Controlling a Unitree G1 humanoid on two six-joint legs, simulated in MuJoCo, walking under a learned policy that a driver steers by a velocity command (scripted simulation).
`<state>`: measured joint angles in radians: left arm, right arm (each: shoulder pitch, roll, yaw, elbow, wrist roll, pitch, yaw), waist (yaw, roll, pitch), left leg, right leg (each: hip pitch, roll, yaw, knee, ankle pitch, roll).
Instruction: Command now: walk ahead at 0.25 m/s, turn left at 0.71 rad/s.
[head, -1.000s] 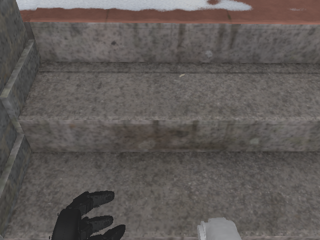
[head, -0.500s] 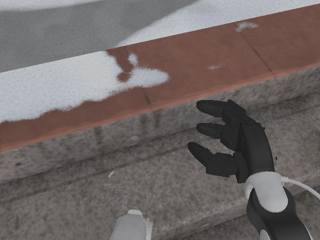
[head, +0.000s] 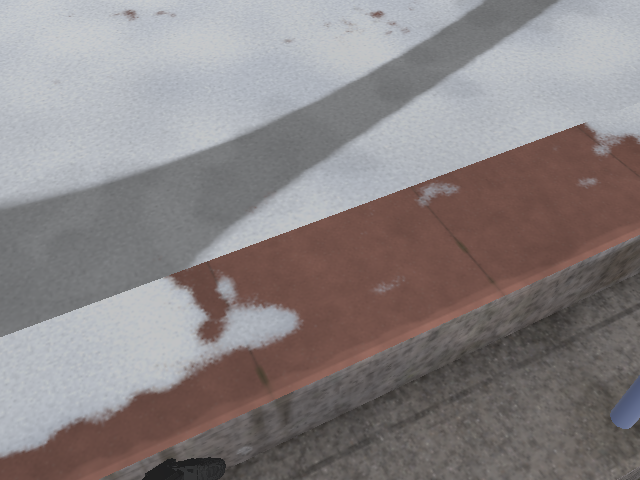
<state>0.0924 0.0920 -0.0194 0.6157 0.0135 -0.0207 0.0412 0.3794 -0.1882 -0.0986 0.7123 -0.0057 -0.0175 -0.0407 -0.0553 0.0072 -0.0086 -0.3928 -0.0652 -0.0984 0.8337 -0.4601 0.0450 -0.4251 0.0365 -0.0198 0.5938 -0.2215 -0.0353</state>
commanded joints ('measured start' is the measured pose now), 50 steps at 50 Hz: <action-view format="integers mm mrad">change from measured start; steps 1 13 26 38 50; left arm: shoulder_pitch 124 242 225 389 118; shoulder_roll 260 249 317 169 86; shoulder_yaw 108 105 125 105 56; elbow -86 194 190 103 33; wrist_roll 20 36 1 -15 -30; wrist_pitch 5 -135 -93 -42 141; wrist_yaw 1 -21 -5 -9 -2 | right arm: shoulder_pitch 106 -374 -549 -145 -11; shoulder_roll -71 -22 18 -141 -143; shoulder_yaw -25 49 93 -2 49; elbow -96 -288 -402 4 -22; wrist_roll -26 -24 -16 -18 -6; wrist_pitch -1 49 99 -41 14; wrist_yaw -1 28 62 17 -8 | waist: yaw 68 29 30 139 116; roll -287 -83 -173 7 17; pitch -371 43 110 -45 103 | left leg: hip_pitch -344 -910 -443 53 336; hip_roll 23 77 186 305 277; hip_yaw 51 -3 238 -239 295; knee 776 1402 511 -194 -437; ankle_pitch -142 146 -118 1150 1026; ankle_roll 14 33 142 -8 -183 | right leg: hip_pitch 428 258 138 -390 -905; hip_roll -526 -451 -364 56 165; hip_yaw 670 159 -333 276 -22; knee -375 -466 -811 1241 1432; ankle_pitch -299 -541 -209 -18 -159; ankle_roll -159 -88 -70 116 22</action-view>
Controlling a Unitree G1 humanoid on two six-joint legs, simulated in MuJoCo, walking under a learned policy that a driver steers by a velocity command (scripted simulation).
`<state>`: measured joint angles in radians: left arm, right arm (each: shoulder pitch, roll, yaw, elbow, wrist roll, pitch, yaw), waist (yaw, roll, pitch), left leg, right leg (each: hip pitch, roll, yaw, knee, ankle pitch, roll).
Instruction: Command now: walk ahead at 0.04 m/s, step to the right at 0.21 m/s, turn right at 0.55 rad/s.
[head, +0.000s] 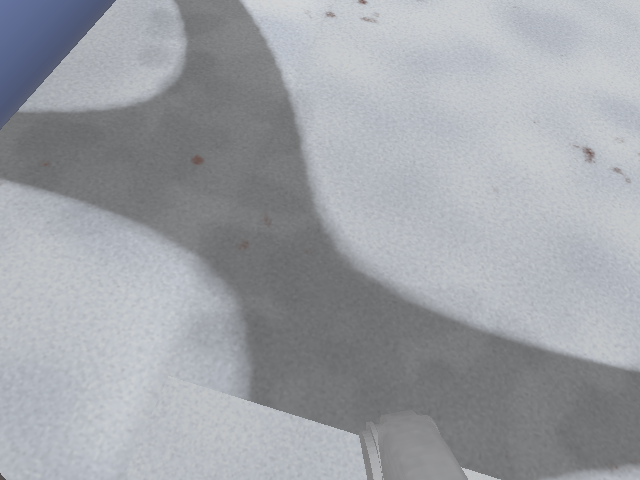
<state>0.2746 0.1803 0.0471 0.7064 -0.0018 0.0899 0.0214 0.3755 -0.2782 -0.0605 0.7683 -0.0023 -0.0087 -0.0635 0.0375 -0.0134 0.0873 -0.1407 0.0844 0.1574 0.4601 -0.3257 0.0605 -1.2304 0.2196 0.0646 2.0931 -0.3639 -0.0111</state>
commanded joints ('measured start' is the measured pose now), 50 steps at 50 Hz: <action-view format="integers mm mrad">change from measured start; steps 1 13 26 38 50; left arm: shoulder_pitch -46 43 413 15 -122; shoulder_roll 12 77 403 264 5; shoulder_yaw -11 -1 130 118 39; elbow -60 -44 -21 94 -100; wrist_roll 5 33 -28 66 10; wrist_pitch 65 104 15 -213 -134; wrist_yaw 13 46 -4 57 -68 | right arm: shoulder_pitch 32 -218 -326 -662 -299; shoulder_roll -96 -45 -302 124 69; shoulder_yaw -4 5 -50 89 21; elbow -80 -214 -161 -546 -171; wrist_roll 10 1 59 44 -20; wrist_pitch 17 38 -57 -112 -60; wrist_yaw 3 64 -32 66 60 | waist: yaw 13 67 490 -47 -51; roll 90 128 372 614 240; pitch -25 -114 -353 222 -230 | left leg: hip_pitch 178 407 -240 -16 128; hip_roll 151 153 133 11 277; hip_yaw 42 237 181 -292 -662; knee -57 -239 646 801 -90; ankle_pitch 1093 838 2532 190 -308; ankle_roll -230 -70 -200 -212 40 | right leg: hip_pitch -131 17 1229 -309 283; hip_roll -45 -146 20 -211 -246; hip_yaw -147 -225 -206 903 55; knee -52 -373 -715 -1887 -541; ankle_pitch -44 -254 -390 -18 31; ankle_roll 21 -45 -342 -297 -98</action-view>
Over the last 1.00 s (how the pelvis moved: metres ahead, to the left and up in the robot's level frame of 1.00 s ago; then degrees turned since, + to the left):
0.20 0.36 0.20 35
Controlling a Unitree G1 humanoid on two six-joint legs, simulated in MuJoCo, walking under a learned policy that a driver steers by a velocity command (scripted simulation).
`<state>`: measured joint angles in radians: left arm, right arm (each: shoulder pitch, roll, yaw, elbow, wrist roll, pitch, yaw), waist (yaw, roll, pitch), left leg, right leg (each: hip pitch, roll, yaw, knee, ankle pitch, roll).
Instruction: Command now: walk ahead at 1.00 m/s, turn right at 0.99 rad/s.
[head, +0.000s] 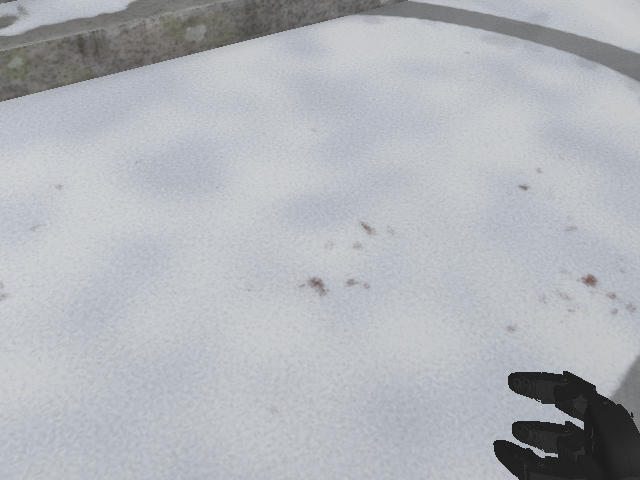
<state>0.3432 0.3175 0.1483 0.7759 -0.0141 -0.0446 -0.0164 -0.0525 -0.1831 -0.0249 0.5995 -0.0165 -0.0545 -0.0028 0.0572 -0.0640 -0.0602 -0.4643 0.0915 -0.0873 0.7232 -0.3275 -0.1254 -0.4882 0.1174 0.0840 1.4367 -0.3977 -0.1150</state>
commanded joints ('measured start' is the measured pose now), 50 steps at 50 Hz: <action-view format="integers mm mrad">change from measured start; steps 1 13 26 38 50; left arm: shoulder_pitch -181 264 -44 40 -295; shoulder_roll -145 106 2 -74 -15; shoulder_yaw -74 -49 -115 -135 -142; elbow -185 -138 -129 -204 -235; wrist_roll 34 24 13 64 39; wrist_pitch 2 29 -77 -14 69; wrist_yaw -43 -25 35 29 61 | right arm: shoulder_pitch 176 307 425 485 402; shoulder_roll -29 -398 -119 -253 -269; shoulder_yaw -19 -106 -29 -79 -110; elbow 43 196 176 116 65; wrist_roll -9 -20 -5 -5 8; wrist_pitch -26 -50 46 62 104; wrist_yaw -7 9 36 -1 -8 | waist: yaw -46 274 -124 -9 -127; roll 238 57 -2 224 158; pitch -57 -158 83 -149 -13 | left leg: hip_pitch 369 153 -178 479 225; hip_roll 268 164 -44 197 -67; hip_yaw -341 311 92 -554 -443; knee -358 25 360 -340 -437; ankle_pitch -284 965 165 1055 9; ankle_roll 205 145 158 570 308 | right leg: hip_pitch -439 578 301 -223 -86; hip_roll -153 5 -308 -9 -72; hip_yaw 45 -224 -82 58 37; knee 94 -614 -1128 264 -537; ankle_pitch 53 178 1187 -108 106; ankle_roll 5 -70 32 143 166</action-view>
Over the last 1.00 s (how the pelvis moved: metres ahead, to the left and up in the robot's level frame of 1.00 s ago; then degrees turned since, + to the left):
0.59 -0.11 0.13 -46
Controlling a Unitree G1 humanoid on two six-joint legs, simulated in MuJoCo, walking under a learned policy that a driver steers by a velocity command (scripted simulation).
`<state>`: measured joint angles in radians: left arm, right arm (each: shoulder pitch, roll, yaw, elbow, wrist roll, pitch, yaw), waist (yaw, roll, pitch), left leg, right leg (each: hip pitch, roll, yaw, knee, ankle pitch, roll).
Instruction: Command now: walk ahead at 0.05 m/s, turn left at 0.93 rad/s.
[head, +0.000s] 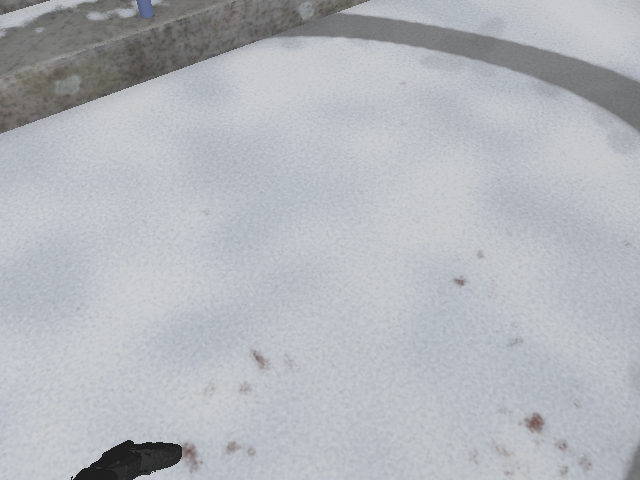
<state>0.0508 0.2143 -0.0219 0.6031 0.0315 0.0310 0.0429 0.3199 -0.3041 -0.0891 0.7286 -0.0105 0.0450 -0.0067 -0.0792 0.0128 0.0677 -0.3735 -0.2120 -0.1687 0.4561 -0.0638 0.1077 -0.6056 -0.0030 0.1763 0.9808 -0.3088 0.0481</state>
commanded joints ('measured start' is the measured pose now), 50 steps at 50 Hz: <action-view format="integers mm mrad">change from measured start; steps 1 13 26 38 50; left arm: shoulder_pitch -9 76 347 449 316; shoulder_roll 92 218 255 230 148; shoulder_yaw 29 78 107 105 61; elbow -62 -30 56 224 88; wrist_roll -10 1 1 23 28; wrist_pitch -12 -48 -119 -115 -90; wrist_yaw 0 -3 -28 -15 -71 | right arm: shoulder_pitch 21 -74 -272 -434 -13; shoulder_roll -152 -154 -108 -23 -97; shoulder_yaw -49 -40 -6 51 11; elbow -71 -147 -196 -245 -32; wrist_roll -2 -37 -27 -17 -4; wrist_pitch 9 -5 2 -24 -109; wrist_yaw -1 66 106 120 4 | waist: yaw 2 47 152 124 133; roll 100 -171 -132 -92 -12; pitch -130 -92 5 95 -48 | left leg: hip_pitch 140 -396 -608 -397 188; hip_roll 234 129 271 266 313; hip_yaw -379 74 104 352 -165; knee -168 759 726 388 -225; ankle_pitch -278 -231 -43 -256 -138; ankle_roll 71 -119 -142 69 172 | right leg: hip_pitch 44 470 623 765 -54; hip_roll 58 -229 -325 -316 -200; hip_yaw -54 161 -108 -529 -148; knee -123 -840 -868 -757 306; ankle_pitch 8 -366 -273 589 29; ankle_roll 0 -156 -135 -112 -45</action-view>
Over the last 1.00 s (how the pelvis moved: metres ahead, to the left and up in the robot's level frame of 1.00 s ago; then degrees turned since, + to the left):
0.52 -0.24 0.02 6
